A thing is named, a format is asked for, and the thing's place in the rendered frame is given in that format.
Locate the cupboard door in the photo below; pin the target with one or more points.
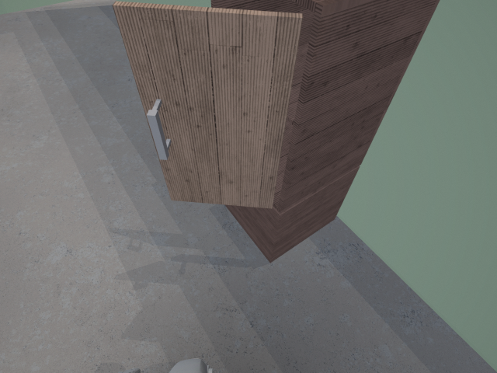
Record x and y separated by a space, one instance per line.
224 77

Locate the handle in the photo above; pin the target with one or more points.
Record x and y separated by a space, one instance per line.
157 131

